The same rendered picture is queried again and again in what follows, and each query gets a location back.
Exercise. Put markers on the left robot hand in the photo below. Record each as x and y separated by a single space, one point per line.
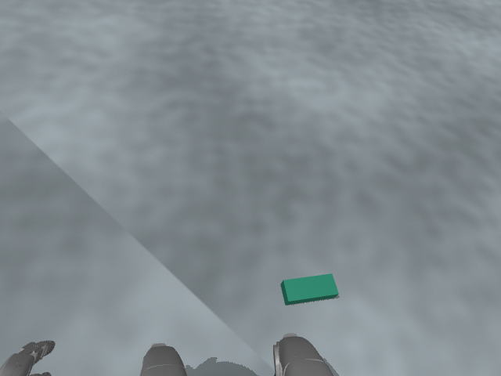
20 364

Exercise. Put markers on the carton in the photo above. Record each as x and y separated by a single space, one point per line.
309 289

